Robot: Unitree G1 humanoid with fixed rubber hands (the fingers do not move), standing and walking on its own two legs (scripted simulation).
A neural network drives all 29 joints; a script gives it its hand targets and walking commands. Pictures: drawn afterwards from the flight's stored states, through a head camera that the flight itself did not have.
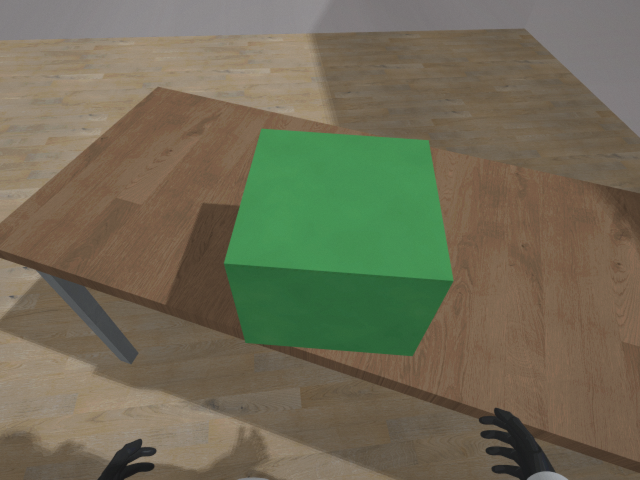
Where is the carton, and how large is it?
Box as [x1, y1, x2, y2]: [224, 129, 453, 355]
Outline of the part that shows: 261,129 224,261 225,269 245,342 412,355 453,280 428,140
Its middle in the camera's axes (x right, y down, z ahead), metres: +0.03 +0.01 +0.63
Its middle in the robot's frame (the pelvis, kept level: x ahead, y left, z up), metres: +0.45 -0.03 -0.02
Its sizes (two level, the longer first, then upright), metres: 0.273 0.271 0.224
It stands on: a table, 0.63 m high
